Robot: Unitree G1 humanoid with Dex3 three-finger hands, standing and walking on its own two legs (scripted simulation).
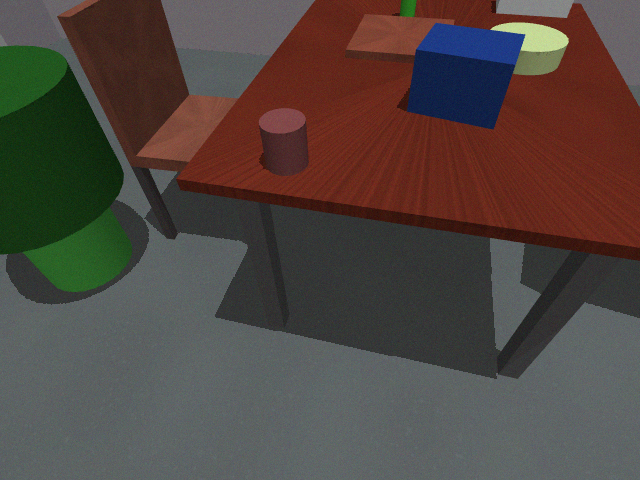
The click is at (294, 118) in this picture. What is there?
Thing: mug
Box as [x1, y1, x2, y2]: [259, 108, 308, 175]
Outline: 280,108 271,110 263,114 259,119 259,127 267,168 271,172 279,175 290,175 301,171 305,168 308,162 305,117 301,112 289,108
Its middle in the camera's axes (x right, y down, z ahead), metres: -0.09 -0.21 +0.81
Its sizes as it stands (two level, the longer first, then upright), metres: 0.127 0.093 0.102
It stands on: a support 0.74 m high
